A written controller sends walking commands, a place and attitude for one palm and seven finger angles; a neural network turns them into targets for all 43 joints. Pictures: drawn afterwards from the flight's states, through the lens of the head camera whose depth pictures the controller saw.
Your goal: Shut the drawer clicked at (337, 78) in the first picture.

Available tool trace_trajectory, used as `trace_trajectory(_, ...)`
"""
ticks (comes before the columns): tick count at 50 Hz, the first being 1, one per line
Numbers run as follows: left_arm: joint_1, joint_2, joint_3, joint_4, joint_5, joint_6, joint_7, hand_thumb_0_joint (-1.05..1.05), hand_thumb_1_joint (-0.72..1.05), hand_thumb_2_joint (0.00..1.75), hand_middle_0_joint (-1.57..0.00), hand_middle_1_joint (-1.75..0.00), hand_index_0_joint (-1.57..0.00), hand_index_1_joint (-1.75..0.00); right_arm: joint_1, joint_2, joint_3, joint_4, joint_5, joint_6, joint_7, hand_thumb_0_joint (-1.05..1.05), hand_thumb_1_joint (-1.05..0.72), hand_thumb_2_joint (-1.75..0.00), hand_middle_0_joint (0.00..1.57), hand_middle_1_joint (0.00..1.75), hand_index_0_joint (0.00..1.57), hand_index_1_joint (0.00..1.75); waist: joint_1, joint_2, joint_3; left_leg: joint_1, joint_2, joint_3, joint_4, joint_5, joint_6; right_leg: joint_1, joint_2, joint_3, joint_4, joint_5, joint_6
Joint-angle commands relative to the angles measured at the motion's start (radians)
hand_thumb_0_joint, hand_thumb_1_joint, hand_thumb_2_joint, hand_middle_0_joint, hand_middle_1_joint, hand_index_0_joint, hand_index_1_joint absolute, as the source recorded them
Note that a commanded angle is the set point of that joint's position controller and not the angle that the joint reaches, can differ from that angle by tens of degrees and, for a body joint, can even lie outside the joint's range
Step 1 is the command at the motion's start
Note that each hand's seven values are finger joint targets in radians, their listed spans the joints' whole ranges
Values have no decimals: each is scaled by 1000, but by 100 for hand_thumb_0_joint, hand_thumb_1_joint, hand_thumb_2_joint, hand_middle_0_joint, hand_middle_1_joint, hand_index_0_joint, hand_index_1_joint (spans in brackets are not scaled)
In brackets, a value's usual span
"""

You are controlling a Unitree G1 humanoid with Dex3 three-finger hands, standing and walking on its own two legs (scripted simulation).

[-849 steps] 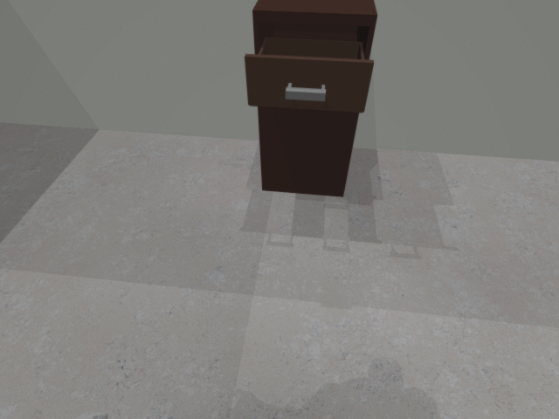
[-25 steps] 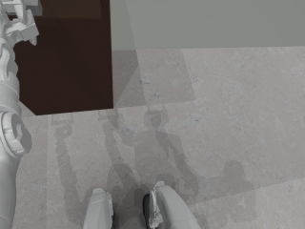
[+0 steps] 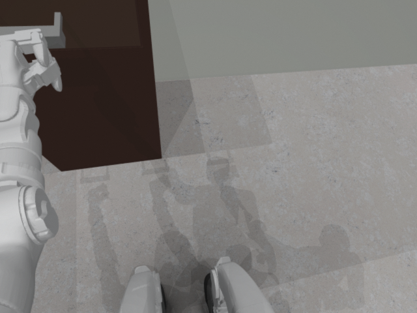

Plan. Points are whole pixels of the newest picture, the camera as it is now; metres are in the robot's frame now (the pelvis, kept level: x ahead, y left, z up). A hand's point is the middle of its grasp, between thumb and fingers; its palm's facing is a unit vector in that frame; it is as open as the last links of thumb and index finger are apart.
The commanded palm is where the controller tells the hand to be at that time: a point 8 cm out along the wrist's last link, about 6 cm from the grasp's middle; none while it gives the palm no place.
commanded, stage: pull the fist back off the drawer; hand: left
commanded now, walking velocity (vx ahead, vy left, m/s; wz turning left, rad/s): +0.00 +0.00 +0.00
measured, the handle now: (26, 28) +0.63 +0.26 +0.07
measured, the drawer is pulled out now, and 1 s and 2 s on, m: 0.00 0.00 0.00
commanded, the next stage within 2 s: draw the hand back to the body in 0.14 s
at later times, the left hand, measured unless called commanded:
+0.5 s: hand (36, 93) +0.47 +0.21 +0.10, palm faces +0.08 -1.00 -0.03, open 3.3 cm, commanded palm +0.42 +0.26 +0.12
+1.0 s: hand out of the picture +0.32 +0.23 +0.18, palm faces +0.31 -0.92 -0.26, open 3.3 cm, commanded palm +0.27 +0.27 +0.20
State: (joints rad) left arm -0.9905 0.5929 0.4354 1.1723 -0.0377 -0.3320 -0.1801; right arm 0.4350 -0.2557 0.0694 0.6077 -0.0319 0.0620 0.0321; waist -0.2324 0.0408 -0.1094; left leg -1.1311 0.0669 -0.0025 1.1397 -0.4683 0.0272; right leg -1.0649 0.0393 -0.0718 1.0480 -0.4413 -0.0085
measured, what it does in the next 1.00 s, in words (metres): rises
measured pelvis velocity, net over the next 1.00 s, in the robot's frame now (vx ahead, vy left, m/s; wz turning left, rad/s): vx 0.04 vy -0.01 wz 0.06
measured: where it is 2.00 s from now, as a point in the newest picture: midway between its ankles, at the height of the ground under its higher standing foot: outside the picture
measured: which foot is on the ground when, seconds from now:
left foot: down 0.00-1.00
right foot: down 0.00-1.00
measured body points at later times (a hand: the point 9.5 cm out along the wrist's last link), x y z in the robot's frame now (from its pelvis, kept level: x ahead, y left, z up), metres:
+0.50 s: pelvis +0.05 +0.00 +0.04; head +0.14 +0.02 +0.48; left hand +0.46 +0.26 +0.10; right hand +0.11 -0.25 -0.07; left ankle +0.03 +0.10 -0.65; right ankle +0.02 -0.12 -0.65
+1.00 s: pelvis +0.04 -0.01 +0.08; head +0.04 -0.02 +0.53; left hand +0.30 +0.27 +0.19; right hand +0.24 -0.23 +0.00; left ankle +0.03 +0.10 -0.65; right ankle +0.02 -0.12 -0.65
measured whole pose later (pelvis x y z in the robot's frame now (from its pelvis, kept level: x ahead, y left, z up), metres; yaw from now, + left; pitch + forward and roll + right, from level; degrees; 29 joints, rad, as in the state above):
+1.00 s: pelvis +0.04 -0.01 +0.08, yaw +3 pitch +1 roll +0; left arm 0.04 0.31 0.16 0.09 -0.09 -0.05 0.08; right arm 0.18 -0.24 0.05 0.56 0.05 0.01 -0.08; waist 0.01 0.04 -0.04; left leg -0.29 0.01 0.02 0.57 -0.31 0.01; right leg -0.25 0.00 -0.05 0.55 -0.32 -0.01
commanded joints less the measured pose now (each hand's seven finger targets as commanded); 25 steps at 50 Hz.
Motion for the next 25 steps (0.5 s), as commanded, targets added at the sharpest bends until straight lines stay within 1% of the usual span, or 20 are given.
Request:
trace_trajectory(1,-315,199,25,-293,-43,-108,-3,0,90,90,-140,-160,-140,-160,159,-198,-92,-49,2,-2,-14,0,-90,-90,20,30,20,30,48,156,-541,499,-29,-54,-137,382,6,247,24,32,-125,269,-16)
trace_trajectory(2,-288,167,5,-300,-47,-113,-6,0,90,90,-140,-160,-140,-160,152,-194,-94,-49,3,1,-11,0,-90,-90,20,30,20,30,50,158,-541,516,-30,-53,-139,406,3,250,25,30,-124,289,-16)
trace_trajectory(3,-287,158,4,-294,-52,-116,-7,0,90,90,-140,-160,-140,-160,152,-192,-97,-40,5,5,-11,0,-90,-90,20,30,20,30,40,132,-516,515,-27,-51,-135,422,6,251,26,30,-128,311,-13)
trace_trajectory(4,-283,170,18,-294,-57,-118,-8,0,90,90,-140,-160,-140,-160,152,-195,-101,-37,6,9,-13,0,-90,-90,20,30,20,30,39,99,-503,496,-30,-47,-134,418,8,270,25,35,-132,322,-9)
trace_trajectory(5,-272,165,9,-301,-55,-122,-11,0,90,90,-140,-160,-140,-160,147,-192,-101,-41,10,13,-15,0,-90,-90,20,30,20,30,47,114,-500,499,-32,-46,-138,425,6,276,23,36,-129,330,-11)
trace_trajectory(6,-302,121,-24,-310,-55,-128,-11,0,90,90,-140,-160,-140,-160,141,-188,-102,-36,8,12,-14,0,-90,-90,20,30,20,30,31,141,-492,523,-32,-48,-133,439,6,242,22,34,-127,334,-13)
trace_trajectory(8,-291,120,-20,-295,-57,-136,-8,0,90,90,-140,-160,-140,-160,140,-189,-106,-26,10,18,-16,0,-90,-90,20,30,20,30,35,128,-479,551,-29,-59,-133,470,1,227,23,28,-125,336,-14)
trace_trajectory(9,-300,113,-26,-308,-61,-142,-10,0,90,90,-140,-160,-140,-160,134,-189,-108,-23,10,19,-18,0,-90,-90,20,30,20,30,32,133,-484,571,-27,-60,-130,491,-1,223,22,29,-126,348,-14)
trace_trajectory(12,-314,57,-76,-332,-58,-158,-11,0,90,90,-140,-160,-140,-160,123,-181,-111,-13,11,23,-17,0,-90,-90,20,30,20,30,33,187,-509,650,-22,-75,-123,584,-12,184,19,22,-116,362,-17)
trace_trajectory(14,-179,96,-24,-424,-81,-151,-12,0,90,90,-140,-160,-140,-160,111,-184,-118,-46,18,29,-14,0,-90,-90,20,30,20,30,88,194,-605,714,-24,-67,-144,669,-15,282,22,26,-131,421,-18)
trace_trajectory(15,-112,89,-31,-476,-89,-139,-17,0,90,90,-140,-160,-140,-160,98,-179,-117,-65,25,31,-12,0,-90,-90,20,30,20,30,107,194,-630,734,-26,-64,-162,702,-16,332,22,25,-142,450,-18)
trace_trajectory(16,-46,78,-33,-515,-100,-123,-18,0,90,90,-140,-160,-140,-160,93,-177,-119,-78,29,32,-11,0,-90,-90,20,30,20,30,116,192,-645,757,-25,-65,-171,752,-15,362,23,24,-149,487,-18)
trace_trajectory(17,16,75,-29,-566,-113,-104,-18,0,90,90,-140,-160,-140,-160,82,-172,-120,-91,38,33,-11,0,-90,-90,20,30,20,30,128,166,-640,756,-24,-59,-187,768,-15,403,22,23,-163,516,-14)
trace_trajectory(18,69,45,-52,-598,-125,-81,-20,0,90,90,-140,-160,-140,-160,66,-165,-118,-105,47,32,-11,0,-90,-90,20,30,20,30,129,145,-606,743,-25,-51,-204,749,-11,432,23,23,-180,528,-10)
trace_trajectory(19,107,41,-47,-633,-138,-61,-16,0,90,90,-140,-160,-140,-160,53,-163,-118,-114,53,31,-14,0,-90,-90,20,30,20,30,132,111,-568,714,-27,-42,-223,716,-6,469,22,22,-197,539,-8)
trace_trajectory(21,203,53,-26,-697,-160,-34,-7,0,90,90,-140,-160,-140,-160,32,-162,-115,-135,60,23,-21,0,-90,-90,20,30,20,30,147,68,-528,672,-37,-22,-251,667,4,553,19,32,-221,580,-8)
trace_trajectory(22,228,48,-26,-738,-167,-27,-3,0,90,90,-140,-160,-140,-160,18,-157,-113,-143,65,18,-25,0,-90,-90,20,30,20,30,149,61,-504,660,-39,-15,-270,652,5,582,16,35,-231,594,-5)
trace_trajectory(23,248,13,-49,-762,-175,-21,-4,0,90,90,-140,-160,-140,-160,5,-151,-113,-146,68,11,-28,0,-90,-90,20,30,20,30,141,44,-467,658,-41,-8,-284,623,8,593,15,35,-247,593,-3)
trace_trajectory(24,276,22,-38,-789,-182,-21,-3,0,90,90,-140,-160,-140,-160,-6,-151,-113,-146,70,5,-32,0,-90,-90,20,30,20,30,149,50,-442,657,-41,-5,-299,606,6,605,14,34,-255,581,-4)
trace_trajectory(25,287,-4,-62,-835,-186,-24,-5,0,90,90,-140,-160,-140,-160,-18,-147,-113,-150,71,-3,-33,0,-90,-90,20,30,20,30,144,66,-435,681,-42,-2,-308,603,7,609,14,34,-264,579,-4)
